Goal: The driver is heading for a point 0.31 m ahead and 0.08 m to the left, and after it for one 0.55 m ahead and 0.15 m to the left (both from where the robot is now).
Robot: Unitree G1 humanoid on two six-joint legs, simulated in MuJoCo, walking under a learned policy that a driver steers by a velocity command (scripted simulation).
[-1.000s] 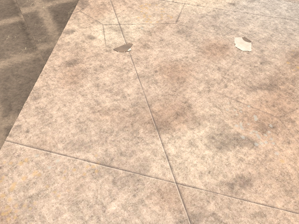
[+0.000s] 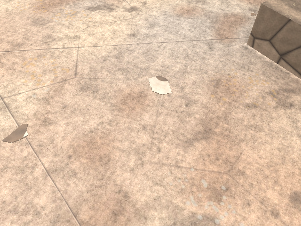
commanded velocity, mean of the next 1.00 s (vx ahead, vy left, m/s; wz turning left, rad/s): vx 0.20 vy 0.00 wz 0.50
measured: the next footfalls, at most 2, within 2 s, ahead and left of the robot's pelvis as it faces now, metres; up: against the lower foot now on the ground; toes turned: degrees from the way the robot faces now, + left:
right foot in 0.18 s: +0.26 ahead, -0.12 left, +0.00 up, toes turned +5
left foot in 0.66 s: +0.28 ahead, +0.11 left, +0.00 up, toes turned +25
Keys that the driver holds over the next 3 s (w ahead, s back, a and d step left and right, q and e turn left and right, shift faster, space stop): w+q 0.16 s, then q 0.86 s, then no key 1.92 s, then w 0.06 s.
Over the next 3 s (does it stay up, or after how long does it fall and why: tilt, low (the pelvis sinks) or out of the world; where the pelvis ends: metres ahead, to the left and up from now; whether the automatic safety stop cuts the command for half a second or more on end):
stays up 0.22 -0.02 -0.01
